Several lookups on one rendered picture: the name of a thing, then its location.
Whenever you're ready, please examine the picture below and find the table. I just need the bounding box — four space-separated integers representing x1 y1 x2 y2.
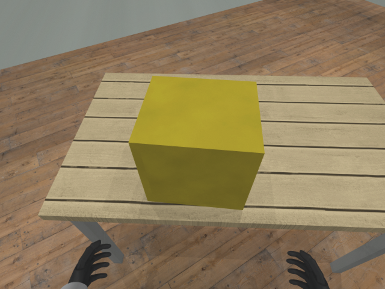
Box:
38 73 385 273

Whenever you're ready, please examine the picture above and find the right robot hand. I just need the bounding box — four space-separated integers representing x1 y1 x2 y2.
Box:
286 250 330 289

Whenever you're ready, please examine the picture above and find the carton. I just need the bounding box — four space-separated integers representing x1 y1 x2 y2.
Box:
128 76 265 210

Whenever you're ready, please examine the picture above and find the left robot hand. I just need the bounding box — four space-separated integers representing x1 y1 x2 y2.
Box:
68 240 111 287

